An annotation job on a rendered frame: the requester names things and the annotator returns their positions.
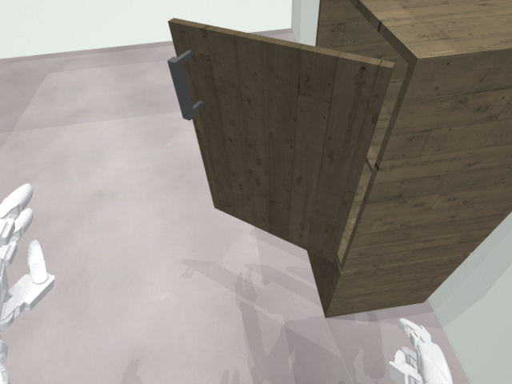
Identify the right robot hand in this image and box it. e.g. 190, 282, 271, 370
389, 318, 453, 384

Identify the left robot hand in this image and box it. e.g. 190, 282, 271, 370
0, 183, 54, 338

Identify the handle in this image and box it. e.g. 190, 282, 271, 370
167, 50, 204, 121

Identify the cupboard door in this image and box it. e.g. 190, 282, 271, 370
168, 18, 395, 262

